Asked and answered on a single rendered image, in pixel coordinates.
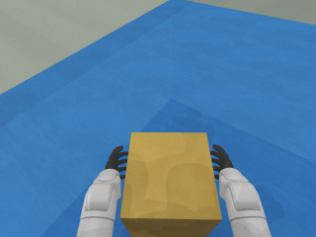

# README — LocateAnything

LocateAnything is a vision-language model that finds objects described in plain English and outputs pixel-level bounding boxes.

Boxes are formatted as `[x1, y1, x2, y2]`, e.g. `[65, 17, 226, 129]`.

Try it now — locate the left robot forearm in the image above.
[76, 169, 121, 237]

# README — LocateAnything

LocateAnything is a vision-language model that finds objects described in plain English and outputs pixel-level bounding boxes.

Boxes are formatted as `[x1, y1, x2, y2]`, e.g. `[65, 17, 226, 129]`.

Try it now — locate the right robot forearm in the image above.
[219, 168, 272, 237]

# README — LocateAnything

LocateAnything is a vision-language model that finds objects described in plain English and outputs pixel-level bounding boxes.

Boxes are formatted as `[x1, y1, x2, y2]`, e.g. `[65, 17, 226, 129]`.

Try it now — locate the robot right hand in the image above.
[209, 144, 234, 180]

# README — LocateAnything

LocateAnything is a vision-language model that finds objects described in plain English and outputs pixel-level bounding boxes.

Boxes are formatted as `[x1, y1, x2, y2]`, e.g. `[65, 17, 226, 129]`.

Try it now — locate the robot left hand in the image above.
[105, 145, 128, 180]

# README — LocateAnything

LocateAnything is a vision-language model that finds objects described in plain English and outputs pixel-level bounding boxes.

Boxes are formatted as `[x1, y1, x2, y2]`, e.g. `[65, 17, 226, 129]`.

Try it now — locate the carton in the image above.
[119, 132, 222, 237]

